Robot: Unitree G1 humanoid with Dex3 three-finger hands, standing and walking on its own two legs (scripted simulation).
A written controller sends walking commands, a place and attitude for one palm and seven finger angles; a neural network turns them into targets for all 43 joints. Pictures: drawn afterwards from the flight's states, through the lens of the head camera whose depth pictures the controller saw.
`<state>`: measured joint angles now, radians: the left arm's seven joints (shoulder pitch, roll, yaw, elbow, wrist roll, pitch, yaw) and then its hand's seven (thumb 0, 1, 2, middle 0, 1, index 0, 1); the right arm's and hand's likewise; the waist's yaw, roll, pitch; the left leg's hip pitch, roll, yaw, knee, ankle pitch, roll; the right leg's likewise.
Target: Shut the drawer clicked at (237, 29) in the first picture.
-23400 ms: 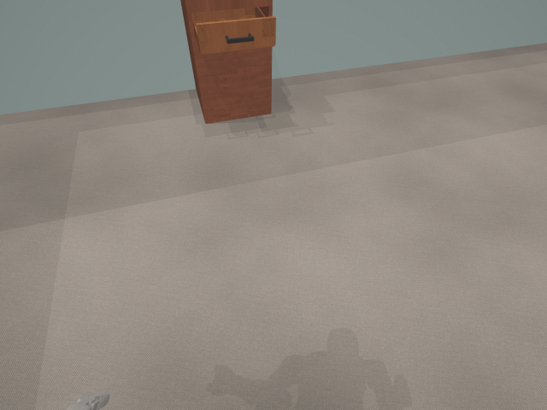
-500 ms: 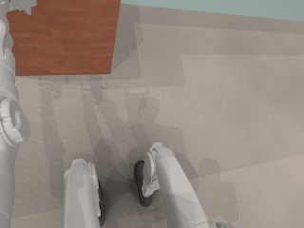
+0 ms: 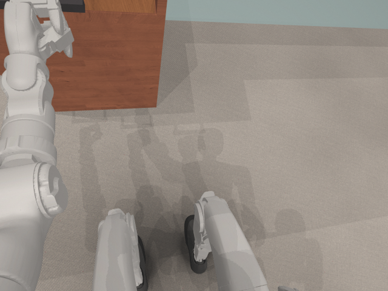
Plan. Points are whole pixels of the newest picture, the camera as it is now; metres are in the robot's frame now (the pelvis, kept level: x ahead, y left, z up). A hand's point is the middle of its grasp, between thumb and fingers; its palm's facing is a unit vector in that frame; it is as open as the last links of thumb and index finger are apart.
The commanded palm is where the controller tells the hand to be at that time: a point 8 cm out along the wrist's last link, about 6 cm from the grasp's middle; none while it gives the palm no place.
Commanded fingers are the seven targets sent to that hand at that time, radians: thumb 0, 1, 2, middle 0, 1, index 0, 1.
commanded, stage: draw the hand back to the body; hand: left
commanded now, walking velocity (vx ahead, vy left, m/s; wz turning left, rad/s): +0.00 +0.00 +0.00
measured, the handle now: out of the picture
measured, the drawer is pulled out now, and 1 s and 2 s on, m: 0.00 0.00 0.00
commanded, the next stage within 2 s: step back with the hand held close in 1.48 s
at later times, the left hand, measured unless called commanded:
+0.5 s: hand out of the picture +0.45 +0.19 +0.15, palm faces +0.05 -1.00 -0.05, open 3.3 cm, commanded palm +0.41 +0.23 +0.16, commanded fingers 0.00 0.90 0.90 -1.40 -1.60 -1.40 -1.60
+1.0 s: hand out of the picture +0.33 +0.23 +0.29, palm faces +0.31 -0.90 -0.31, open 3.3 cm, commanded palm +0.28 +0.28 +0.31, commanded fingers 0.00 0.90 0.90 -1.40 -1.60 -1.40 -1.60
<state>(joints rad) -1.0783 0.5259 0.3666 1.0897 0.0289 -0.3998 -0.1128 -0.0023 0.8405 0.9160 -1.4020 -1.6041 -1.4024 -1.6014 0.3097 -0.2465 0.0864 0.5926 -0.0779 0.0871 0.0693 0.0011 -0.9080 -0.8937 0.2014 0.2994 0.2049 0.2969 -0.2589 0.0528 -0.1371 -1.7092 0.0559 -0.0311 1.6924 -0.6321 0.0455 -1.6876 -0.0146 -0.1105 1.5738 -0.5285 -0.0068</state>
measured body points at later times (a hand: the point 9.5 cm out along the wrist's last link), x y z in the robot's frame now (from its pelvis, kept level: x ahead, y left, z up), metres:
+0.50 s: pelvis +0.05 -0.01 +0.11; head +0.19 +0.02 +0.54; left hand +0.44 +0.25 +0.15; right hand +0.20 -0.25 +0.00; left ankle +0.05 +0.10 -0.52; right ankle +0.09 -0.12 -0.52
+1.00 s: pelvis +0.09 +0.00 +0.21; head +0.10 -0.01 +0.66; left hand +0.31 +0.28 +0.31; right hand +0.29 -0.19 +0.13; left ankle +0.05 +0.10 -0.52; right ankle +0.09 -0.12 -0.52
